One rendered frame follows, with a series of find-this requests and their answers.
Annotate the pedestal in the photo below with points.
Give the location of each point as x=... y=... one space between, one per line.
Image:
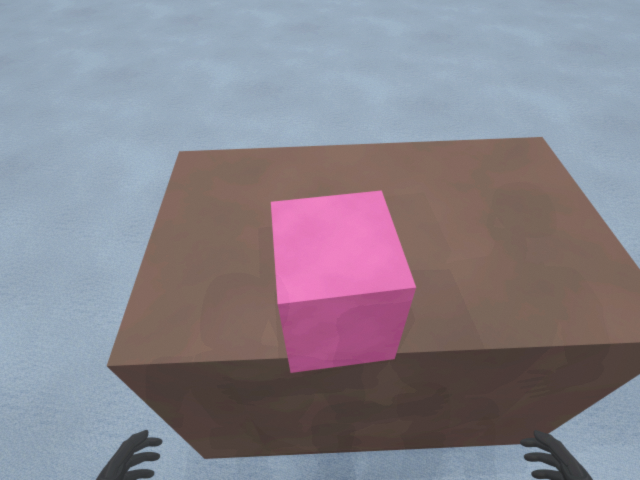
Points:
x=526 y=310

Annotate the robot right hand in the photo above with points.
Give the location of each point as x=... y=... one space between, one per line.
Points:
x=569 y=468

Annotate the carton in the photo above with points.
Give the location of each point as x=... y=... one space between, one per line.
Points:
x=344 y=287

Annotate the robot left hand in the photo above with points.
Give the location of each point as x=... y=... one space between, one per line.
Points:
x=118 y=466

